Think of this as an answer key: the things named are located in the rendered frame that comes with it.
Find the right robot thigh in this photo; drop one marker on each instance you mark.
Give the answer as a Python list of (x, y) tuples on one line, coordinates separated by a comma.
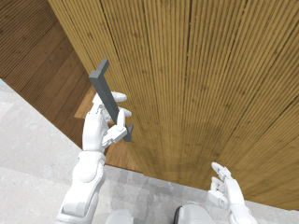
[(193, 214)]

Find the robot thigh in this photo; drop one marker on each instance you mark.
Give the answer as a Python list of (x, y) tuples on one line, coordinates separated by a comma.
[(121, 216), (193, 214)]

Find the left robot thigh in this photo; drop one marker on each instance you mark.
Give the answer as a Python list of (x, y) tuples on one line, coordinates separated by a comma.
[(121, 216)]

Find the robot left hand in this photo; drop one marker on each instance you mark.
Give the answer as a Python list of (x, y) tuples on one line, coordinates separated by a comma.
[(95, 125)]

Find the robot left forearm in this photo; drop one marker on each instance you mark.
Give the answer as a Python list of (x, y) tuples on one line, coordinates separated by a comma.
[(80, 202)]

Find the robot right hand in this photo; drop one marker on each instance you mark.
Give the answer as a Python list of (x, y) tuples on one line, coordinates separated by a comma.
[(228, 192)]

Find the wardrobe door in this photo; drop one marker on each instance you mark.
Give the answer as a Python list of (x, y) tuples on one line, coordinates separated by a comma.
[(206, 81)]

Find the robot right forearm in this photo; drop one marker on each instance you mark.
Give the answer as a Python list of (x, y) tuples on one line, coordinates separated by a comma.
[(239, 214)]

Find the handle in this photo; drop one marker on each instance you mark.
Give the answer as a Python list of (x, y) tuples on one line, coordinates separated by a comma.
[(99, 82)]

